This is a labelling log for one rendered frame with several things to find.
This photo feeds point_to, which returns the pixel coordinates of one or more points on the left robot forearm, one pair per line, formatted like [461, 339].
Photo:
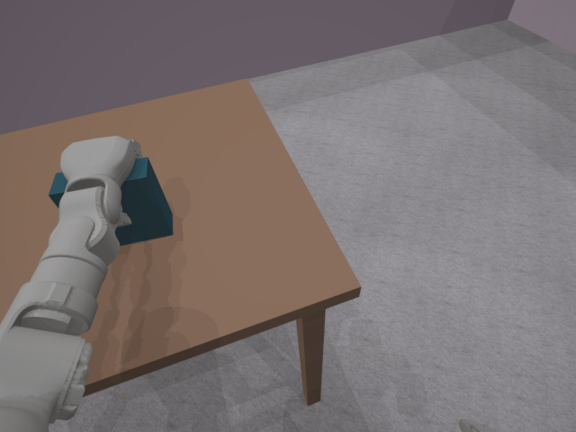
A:
[61, 295]

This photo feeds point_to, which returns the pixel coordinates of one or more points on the sponge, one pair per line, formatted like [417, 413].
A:
[141, 198]

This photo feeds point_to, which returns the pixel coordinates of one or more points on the table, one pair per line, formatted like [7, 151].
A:
[250, 249]

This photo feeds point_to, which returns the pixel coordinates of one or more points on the robot left upper arm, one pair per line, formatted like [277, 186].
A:
[42, 378]

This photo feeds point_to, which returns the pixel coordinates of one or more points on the robot left hand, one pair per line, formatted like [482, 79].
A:
[113, 157]

